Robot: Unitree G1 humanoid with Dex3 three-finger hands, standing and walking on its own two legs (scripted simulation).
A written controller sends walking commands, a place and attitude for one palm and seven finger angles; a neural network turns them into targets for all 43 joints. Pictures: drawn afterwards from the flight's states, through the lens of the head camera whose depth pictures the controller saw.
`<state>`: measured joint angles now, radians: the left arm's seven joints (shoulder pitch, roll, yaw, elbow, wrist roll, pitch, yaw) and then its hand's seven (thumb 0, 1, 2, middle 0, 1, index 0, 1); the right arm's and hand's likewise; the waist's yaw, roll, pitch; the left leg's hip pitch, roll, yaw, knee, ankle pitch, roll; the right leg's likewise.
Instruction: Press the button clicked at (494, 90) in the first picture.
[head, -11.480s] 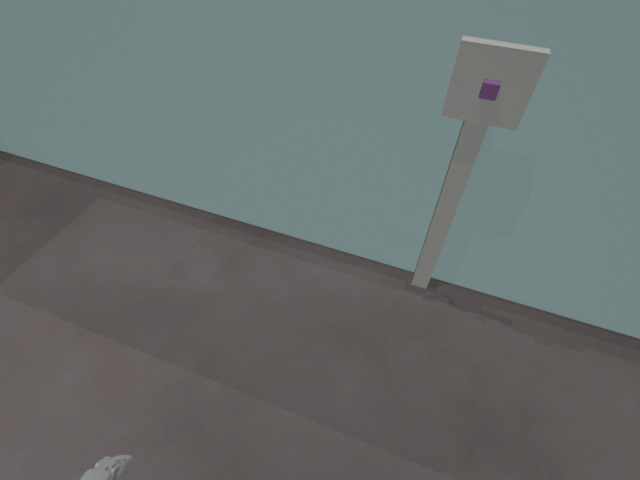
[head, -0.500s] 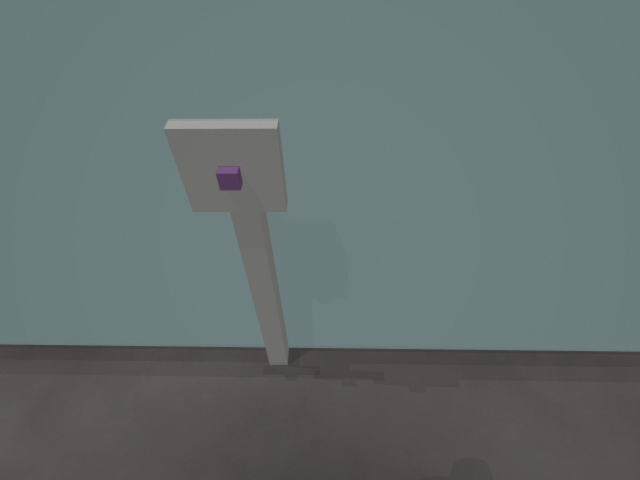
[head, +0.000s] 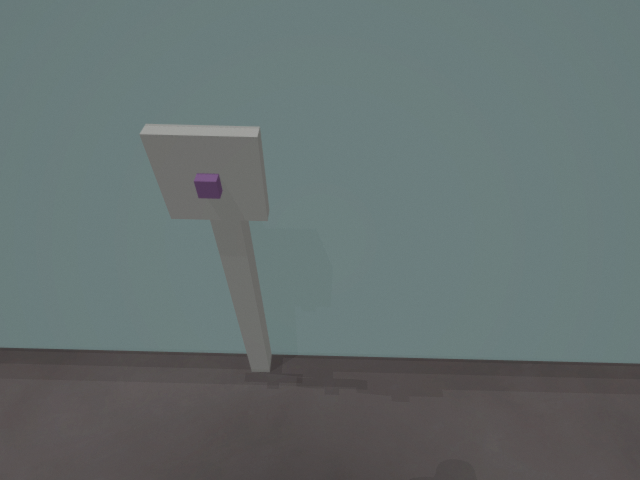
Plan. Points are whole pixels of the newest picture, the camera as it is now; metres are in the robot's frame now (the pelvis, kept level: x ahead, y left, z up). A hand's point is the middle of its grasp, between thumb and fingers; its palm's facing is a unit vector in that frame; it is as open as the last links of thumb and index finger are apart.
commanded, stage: come to a stop and stand still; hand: left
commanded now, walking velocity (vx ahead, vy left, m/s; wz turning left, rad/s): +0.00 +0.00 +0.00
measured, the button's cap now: (209, 184) +0.55 +0.22 +0.06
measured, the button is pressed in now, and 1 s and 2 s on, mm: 0 0 0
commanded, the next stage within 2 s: look again from close up in 0.96 s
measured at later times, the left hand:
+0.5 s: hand out of the picture +0.06 +0.17 -0.17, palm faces +0.01 -0.97 -0.22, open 7.4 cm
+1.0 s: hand out of the picture +0.06 +0.15 -0.17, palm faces +0.03 -0.98 -0.22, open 7.4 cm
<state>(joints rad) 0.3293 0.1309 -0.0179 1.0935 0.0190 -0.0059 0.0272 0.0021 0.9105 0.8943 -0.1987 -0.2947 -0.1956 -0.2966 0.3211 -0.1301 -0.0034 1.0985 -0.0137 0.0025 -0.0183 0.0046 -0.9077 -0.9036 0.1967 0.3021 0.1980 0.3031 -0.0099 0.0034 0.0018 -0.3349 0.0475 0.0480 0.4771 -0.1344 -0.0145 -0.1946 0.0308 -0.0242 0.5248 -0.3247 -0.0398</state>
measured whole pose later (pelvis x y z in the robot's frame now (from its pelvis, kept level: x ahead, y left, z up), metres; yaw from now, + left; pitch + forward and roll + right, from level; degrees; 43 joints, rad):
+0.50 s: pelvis +0.06 -0.01 +0.00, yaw -1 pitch +0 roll +1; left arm 0.29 0.16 0.00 1.10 0.02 -0.02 0.04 0.00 0.91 0.89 -0.20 -0.29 -0.19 -0.30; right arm 0.23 -0.17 0.00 1.11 -0.01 -0.01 -0.04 0.01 -0.91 -0.90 0.20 0.30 0.20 0.30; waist 0.01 0.00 0.02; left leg -0.25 0.05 0.07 0.48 -0.24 -0.03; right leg -0.08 0.03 -0.01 0.47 -0.39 -0.05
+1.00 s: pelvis +0.07 -0.02 +0.00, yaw +0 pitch -1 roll +1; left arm 0.32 0.15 0.00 1.10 0.02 -0.01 0.04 0.00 0.91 0.89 -0.20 -0.29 -0.20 -0.30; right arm 0.23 -0.16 0.00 1.13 0.00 0.00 -0.04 0.00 -0.91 -0.90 0.20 0.30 0.20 0.30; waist 0.01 -0.01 0.03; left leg -0.21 0.06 0.05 0.49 -0.25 -0.05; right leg -0.03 0.04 -0.02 0.44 -0.40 -0.07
